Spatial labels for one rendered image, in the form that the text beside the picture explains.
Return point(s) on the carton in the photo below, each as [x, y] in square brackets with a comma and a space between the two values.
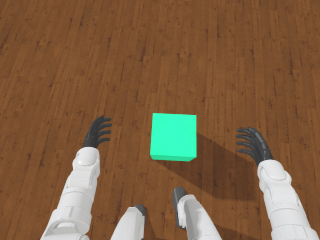
[173, 137]

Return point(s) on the robot thigh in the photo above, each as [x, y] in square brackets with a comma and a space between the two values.
[194, 217]
[130, 227]

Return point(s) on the robot left thigh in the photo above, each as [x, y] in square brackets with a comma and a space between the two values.
[130, 227]

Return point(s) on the right robot forearm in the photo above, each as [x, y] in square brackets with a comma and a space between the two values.
[285, 211]

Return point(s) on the robot left hand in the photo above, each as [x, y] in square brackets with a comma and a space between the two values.
[93, 134]

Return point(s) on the robot right hand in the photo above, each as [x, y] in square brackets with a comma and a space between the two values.
[259, 148]

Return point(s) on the left robot forearm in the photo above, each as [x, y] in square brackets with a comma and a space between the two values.
[73, 213]

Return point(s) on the robot right thigh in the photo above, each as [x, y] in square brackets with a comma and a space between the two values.
[194, 217]

